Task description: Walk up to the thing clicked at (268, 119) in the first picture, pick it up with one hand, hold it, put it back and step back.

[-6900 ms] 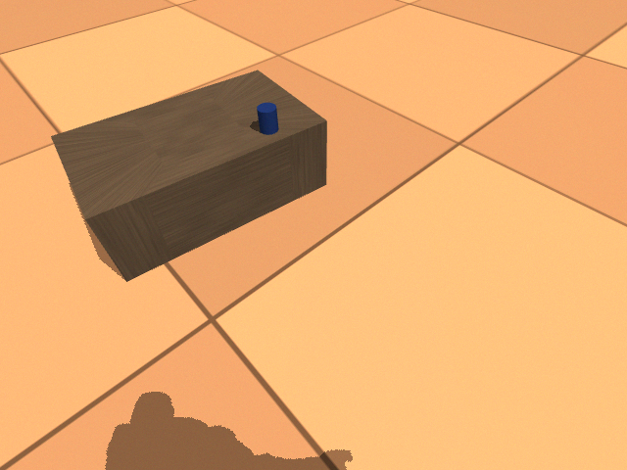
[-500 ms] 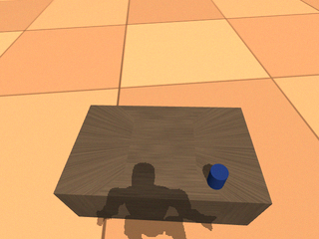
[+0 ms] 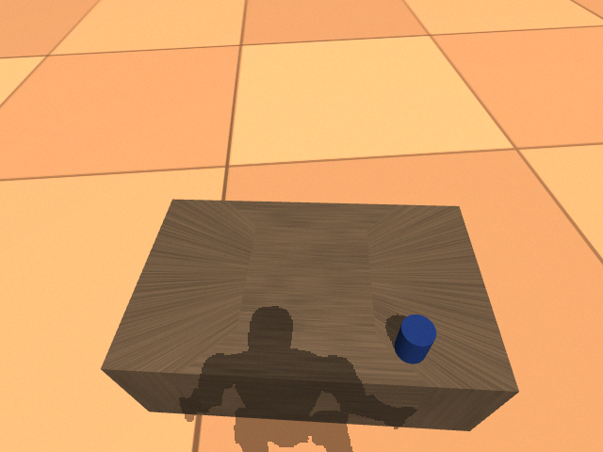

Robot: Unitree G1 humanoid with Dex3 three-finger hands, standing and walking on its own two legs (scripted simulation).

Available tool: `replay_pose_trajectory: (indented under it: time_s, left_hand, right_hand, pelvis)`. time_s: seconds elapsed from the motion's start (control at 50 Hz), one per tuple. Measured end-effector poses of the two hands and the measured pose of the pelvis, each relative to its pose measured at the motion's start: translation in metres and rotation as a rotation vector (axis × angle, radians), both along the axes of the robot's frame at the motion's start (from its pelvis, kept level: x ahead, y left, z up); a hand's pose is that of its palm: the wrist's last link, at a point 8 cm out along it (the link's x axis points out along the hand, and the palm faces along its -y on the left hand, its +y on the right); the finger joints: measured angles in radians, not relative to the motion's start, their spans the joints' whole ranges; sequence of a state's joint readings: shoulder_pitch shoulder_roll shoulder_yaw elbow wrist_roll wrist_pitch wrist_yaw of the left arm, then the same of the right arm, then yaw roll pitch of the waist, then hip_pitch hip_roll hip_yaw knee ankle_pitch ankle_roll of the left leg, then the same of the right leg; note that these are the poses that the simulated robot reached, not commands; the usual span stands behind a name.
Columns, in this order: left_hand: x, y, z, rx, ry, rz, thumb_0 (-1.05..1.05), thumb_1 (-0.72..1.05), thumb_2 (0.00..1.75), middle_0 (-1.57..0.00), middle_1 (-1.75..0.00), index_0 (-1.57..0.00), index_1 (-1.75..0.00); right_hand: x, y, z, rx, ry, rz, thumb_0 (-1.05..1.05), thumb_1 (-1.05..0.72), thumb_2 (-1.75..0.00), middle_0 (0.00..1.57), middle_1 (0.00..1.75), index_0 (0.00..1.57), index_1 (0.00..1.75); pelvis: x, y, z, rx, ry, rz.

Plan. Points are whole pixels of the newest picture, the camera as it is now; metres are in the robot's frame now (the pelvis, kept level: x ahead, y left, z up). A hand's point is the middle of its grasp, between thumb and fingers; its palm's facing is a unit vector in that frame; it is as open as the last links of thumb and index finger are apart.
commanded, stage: stand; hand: right
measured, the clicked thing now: (414, 339) +0.45 -0.23 -0.37
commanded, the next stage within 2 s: go down in 0.76 s
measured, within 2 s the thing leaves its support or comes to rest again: neither
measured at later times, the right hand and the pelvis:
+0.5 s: hand out of the picture +0.08 -0.25 -0.16, palm faces -0.03 +0.94 -0.33, open 7.4 cm; pelvis +0.01 +0.00 +0.00, yaw +0 degrees
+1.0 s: hand out of the picture +0.12 -0.24 -0.16, palm faces +0.06 +0.95 -0.31, open 8.7 cm; pelvis -0.01 +0.00 -0.01, yaw +0 degrees
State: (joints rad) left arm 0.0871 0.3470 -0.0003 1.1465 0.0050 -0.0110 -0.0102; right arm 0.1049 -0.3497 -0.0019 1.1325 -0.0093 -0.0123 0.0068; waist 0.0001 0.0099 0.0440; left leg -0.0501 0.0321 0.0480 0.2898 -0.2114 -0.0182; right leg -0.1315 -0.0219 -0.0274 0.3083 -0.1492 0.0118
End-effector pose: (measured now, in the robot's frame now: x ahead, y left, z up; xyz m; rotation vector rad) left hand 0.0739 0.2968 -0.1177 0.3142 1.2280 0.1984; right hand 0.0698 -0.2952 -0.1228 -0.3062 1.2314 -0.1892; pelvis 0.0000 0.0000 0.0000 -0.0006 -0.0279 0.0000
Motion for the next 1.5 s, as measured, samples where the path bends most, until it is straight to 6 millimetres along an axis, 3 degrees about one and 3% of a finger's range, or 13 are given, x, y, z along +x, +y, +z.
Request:
replay_pose_trajectory:
  time_s: [0.88,0.92,1.06,1.14,1.28,1.4,1.5]
  left_hand:
    - [-0.004,0.003,-0.001,0.002,0.002,0.007,0.01,0.91,0.9,-0.2,-0.3,-0.2,-0.3]
    - [0.0,0.001,0.0,0.001,-0.047,0.014,0.01,0.92,0.91,-0.21,-0.3,-0.2,-0.3]
    - [0.004,-0.019,-0.005,-0.031,-0.143,0.015,0.01,0.93,0.92,-0.21,-0.31,-0.21,-0.31]
    - [0.001,-0.029,-0.004,-0.046,-0.169,0.031,0.01,0.93,0.91,-0.21,-0.31,-0.21,-0.31]
    - [0.015,-0.037,-0.002,-0.059,-0.25,0.042,0.01,0.92,0.9,-0.21,-0.31,-0.21,-0.3]
    - [0.036,-0.038,-0.003,-0.04,-0.285,0.001,0.01,0.92,0.89,-0.21,-0.3,-0.21,-0.3]
    - [0.051,-0.038,-0.007,-0.011,-0.303,-0.039,0.01,0.91,0.89,-0.2,-0.3,-0.21,-0.3]
  right_hand:
    - [0.002,0.002,0.001,-0.004,0.001,0.004,0.0,-0.9,-0.89,0.2,0.3,0.2,0.3]
    - [0.009,0.004,0.003,0.002,-0.049,-0.02,0.01,-0.88,-0.87,0.18,0.28,0.18,0.28]
    - [0.061,0.004,0.0,0.01,-0.155,-0.024,0.01,-0.6,-0.6,0.1,0.14,0.1,0.14]
    - [0.077,-0.005,0.007,-0.006,-0.178,-0.017,0.01,-0.38,-0.4,0.08,0.09,0.08,0.09]
    - [0.076,-0.014,0.015,-0.004,-0.142,-0.02,0.0,0.0,-0.18,0.07,0.05,0.06,0.05]
    - [0.065,-0.016,0.007,0.018,-0.092,-0.029,0.0,0.29,-0.11,0.05,0.05,0.05,0.06]
    - [0.07,-0.02,0.001,0.004,-0.134,-0.033,0.0,0.43,-0.08,0.03,0.06,0.04,0.06]
  pelvis:
    - [0.003,0.003,0.0,-0.001,-0.002,0.007]
    - [-0.001,0.002,-0.002,0.0,0.014,0.003]
    - [-0.017,0.005,-0.011,0.002,0.084,0.0]
    - [-0.014,0.006,-0.013,0.003,0.1,0.012]
    - [-0.008,0.002,-0.016,0.008,0.109,0.017]
    - [-0.005,-0.001,-0.021,0.01,0.138,0.01]
    - [0.0,-0.001,-0.029,0.013,0.167,0.002]
